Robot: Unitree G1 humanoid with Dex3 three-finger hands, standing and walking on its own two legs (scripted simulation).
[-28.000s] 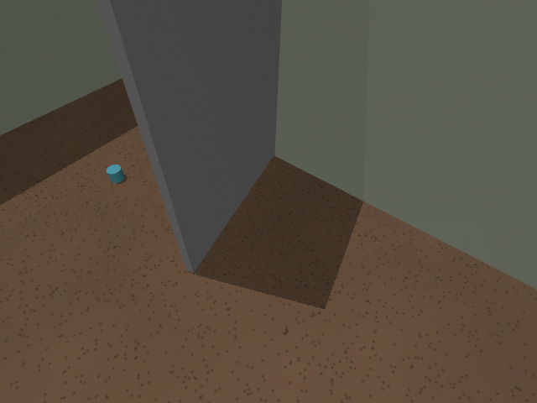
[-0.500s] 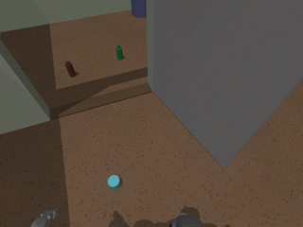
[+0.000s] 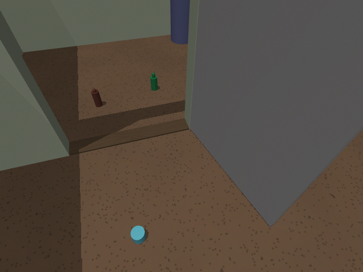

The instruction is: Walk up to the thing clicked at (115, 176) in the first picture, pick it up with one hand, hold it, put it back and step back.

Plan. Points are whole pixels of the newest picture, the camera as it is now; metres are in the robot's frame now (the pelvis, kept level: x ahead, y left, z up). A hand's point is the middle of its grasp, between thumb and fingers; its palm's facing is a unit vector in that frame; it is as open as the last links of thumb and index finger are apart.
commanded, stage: walk up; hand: left
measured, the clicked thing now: (138, 234) +0.43 +0.23 -0.74
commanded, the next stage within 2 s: none
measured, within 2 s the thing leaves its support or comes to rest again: neither
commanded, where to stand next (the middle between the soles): +0.05 -0.01 m, yaw +0 degrees
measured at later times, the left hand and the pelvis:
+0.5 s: hand out of the picture +0.08 +0.25 -0.15, palm faces +0.03 -0.95 -0.32, open 7.4 cm; pelvis +0.01 +0.00 +0.00, yaw +1 degrees
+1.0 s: hand out of the picture +0.10 +0.28 -0.18, palm faces +0.01 -0.94 -0.35, open 7.4 cm; pelvis -0.05 +0.01 -0.03, yaw +2 degrees
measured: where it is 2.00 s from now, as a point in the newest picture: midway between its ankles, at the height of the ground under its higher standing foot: outside the picture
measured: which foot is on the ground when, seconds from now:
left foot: down 0.00-1.00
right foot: down 0.00-0.98, up 1.00-1.00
